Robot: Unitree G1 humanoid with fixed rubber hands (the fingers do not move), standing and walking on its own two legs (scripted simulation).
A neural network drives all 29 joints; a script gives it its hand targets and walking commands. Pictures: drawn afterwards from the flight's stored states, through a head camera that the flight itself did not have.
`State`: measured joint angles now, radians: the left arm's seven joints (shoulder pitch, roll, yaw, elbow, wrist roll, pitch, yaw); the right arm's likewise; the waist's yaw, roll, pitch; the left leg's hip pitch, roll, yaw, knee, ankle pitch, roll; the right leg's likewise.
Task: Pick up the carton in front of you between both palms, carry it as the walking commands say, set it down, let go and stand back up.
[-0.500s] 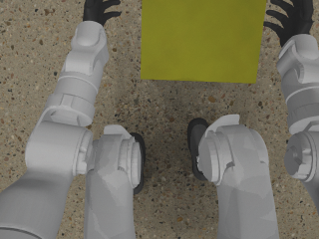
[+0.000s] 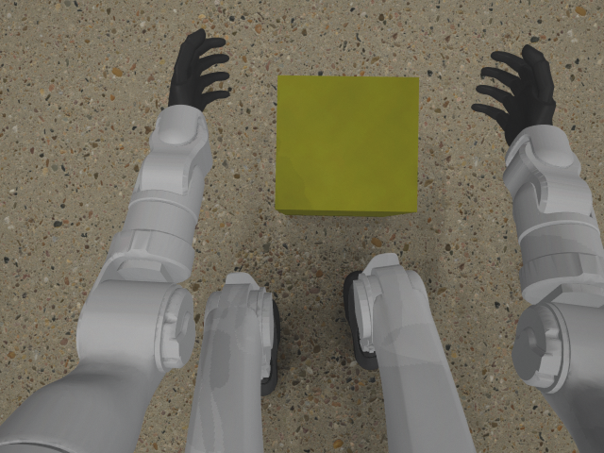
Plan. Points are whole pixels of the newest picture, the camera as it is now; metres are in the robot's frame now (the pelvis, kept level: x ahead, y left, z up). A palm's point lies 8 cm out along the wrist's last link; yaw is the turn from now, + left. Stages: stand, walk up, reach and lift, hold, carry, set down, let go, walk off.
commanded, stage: set down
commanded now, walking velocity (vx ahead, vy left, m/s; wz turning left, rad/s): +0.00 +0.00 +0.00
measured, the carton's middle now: (339, 159) +0.48 -0.09 -0.36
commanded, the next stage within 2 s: let go in 0.46 s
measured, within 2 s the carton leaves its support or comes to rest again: neither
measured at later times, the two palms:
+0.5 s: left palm (118, 44) +0.51 +0.11 +0.04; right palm out of the picture +0.44 -0.28 +0.04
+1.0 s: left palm out of the picture +0.39 +0.17 +0.16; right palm out of the picture +0.34 -0.27 +0.17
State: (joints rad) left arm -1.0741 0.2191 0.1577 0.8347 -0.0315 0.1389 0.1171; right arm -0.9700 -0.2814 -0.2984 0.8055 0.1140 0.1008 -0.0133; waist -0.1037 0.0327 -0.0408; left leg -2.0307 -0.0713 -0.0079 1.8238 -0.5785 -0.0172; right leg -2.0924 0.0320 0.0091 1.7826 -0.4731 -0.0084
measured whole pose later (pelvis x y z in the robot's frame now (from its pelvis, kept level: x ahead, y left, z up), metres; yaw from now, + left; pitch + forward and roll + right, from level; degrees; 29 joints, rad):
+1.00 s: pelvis +0.10 -0.02 +0.26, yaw -1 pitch +24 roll +1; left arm -0.17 0.13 0.12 0.56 0.07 0.02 0.04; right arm -0.11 -0.21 -0.13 0.54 0.02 0.00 0.09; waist -0.06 -0.01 -0.06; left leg -0.80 -0.03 -0.05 0.73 -0.35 -0.02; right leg -0.86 0.05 0.02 0.73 -0.29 -0.03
